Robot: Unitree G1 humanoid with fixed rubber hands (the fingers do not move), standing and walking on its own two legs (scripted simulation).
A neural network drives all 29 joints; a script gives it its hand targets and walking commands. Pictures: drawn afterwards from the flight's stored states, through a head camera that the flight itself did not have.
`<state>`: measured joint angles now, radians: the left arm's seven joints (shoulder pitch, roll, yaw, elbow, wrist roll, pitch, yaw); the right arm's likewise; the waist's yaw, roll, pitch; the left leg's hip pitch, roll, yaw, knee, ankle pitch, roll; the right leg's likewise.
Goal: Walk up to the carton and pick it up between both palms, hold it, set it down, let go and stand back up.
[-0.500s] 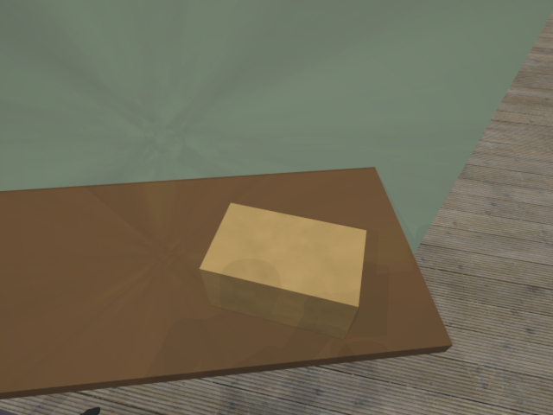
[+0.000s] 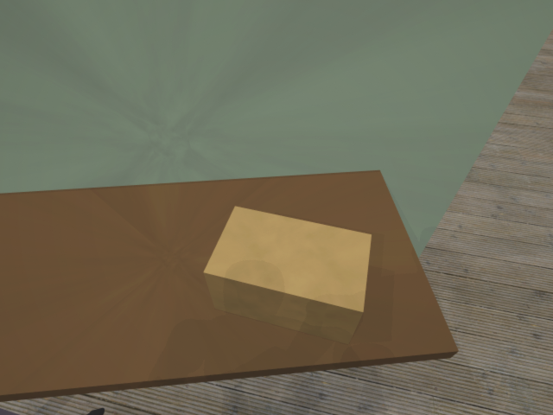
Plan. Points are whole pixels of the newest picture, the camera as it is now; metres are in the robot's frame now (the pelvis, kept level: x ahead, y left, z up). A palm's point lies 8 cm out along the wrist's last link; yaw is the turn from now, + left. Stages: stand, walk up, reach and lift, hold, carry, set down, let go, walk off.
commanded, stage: stand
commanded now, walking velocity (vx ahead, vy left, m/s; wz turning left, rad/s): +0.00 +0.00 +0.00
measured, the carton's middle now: (290, 273) +0.41 +0.00 -0.14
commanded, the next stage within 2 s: none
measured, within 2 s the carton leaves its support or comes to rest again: neither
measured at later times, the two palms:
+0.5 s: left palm out of the picture +0.07 +0.30 -0.11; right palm out of the picture +0.06 -0.32 -0.11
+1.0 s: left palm out of the picture +0.08 +0.30 -0.11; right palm out of the picture +0.09 -0.31 -0.11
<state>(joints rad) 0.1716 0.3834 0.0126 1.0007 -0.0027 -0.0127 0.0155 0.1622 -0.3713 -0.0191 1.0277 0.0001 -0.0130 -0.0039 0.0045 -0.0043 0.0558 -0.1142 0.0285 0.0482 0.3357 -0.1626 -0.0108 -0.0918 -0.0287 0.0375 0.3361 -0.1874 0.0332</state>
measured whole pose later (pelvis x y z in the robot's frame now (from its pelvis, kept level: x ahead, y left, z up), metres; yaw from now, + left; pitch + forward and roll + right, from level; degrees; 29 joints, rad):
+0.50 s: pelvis +0.00 -0.01 +0.00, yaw +0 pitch -3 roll +0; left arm 0.18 0.37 0.01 1.02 0.00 -0.02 0.02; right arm 0.17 -0.37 -0.03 1.02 0.01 -0.01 0.00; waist -0.01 0.00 0.07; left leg -0.12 0.04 0.05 0.33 -0.16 -0.02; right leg -0.10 -0.01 0.04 0.33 -0.18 0.02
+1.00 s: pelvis +0.01 -0.01 +0.00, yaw -1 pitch -3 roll +0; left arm 0.18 0.37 0.02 1.04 0.00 -0.01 0.03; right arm 0.15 -0.37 -0.03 1.03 0.01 -0.01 -0.01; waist 0.00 0.00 0.06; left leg -0.09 0.05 0.06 0.33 -0.18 -0.03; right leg -0.07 -0.01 0.05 0.33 -0.20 0.02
